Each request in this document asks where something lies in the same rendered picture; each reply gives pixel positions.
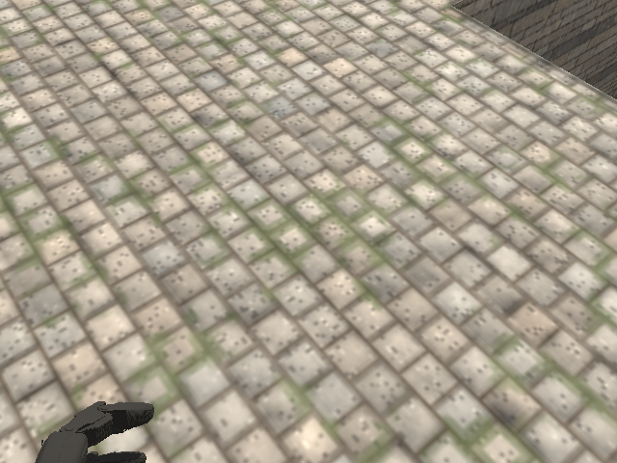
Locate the robot left hand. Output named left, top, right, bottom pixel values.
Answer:
left=35, top=401, right=154, bottom=463

